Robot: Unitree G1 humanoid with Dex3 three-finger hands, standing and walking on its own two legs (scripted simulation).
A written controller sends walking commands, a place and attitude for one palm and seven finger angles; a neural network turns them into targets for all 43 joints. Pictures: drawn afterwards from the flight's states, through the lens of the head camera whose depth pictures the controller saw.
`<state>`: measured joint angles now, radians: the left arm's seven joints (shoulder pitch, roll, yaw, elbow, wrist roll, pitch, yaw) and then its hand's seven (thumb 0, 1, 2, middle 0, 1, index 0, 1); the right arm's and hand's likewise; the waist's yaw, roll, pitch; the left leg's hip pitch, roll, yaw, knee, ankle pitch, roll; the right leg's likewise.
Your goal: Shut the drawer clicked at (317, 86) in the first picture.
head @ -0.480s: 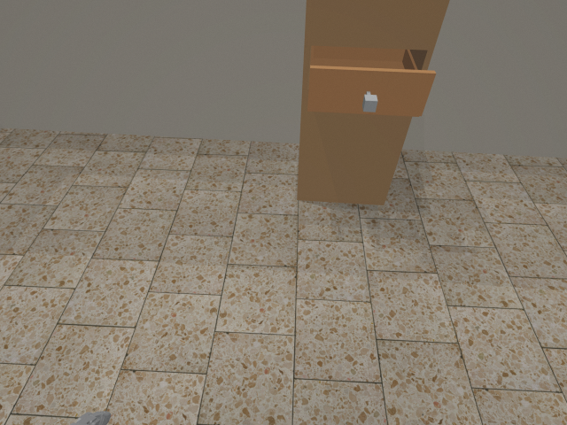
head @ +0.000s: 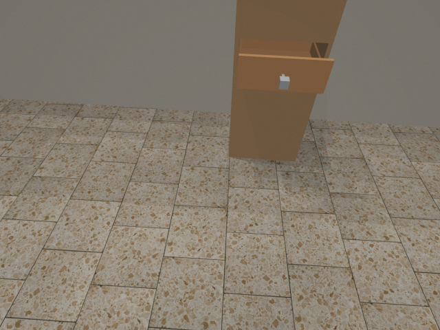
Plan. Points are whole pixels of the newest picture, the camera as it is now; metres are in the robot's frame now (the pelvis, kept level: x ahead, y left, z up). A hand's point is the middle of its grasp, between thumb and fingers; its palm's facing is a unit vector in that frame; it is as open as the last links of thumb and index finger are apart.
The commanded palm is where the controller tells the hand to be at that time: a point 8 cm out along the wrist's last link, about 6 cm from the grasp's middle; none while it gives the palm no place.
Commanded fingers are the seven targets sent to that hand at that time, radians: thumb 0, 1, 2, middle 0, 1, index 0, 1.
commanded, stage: stand and wait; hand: left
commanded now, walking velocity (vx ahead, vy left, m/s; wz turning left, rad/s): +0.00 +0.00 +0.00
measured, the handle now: (283, 80) +1.07 -0.20 -0.09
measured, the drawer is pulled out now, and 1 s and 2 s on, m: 0.16 0.16 0.16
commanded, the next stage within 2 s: look at it before walking up in 0.34 s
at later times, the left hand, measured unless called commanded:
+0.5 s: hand out of the picture +0.06 +0.24 -0.15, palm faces -0.03 -0.94 -0.33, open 7.4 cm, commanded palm none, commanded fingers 0.00 0.90 0.90 -0.20 -0.30 -0.20 -0.30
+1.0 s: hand out of the picture +0.06 +0.25 -0.15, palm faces -0.03 -0.94 -0.34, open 7.4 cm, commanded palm none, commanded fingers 0.00 0.90 0.90 -0.20 -0.30 -0.20 -0.30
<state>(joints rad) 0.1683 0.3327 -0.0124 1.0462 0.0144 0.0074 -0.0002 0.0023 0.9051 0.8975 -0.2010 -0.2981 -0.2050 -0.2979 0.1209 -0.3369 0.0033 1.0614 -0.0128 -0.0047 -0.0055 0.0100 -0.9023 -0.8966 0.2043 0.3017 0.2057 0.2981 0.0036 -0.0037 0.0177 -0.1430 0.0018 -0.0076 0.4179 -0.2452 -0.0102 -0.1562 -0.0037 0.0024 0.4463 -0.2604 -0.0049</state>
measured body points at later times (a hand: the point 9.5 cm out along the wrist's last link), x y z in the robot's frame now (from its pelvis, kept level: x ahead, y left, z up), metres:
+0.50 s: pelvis -0.01 +0.00 +0.00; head -0.01 +0.00 +0.45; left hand +0.07 +0.29 -0.13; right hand +0.06 -0.30 -0.13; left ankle -0.01 +0.13 -0.74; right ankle -0.01 -0.12 -0.74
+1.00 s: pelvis -0.01 +0.00 +0.00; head +0.00 +0.00 +0.45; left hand +0.06 +0.30 -0.13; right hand +0.07 -0.29 -0.13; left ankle -0.01 +0.13 -0.74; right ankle -0.01 -0.12 -0.74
